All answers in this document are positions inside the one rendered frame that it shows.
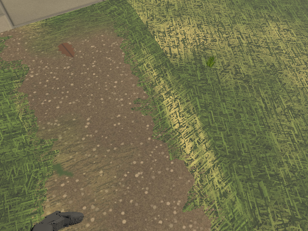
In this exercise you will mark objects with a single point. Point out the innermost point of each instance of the left robot hand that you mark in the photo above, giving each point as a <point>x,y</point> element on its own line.
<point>58,220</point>

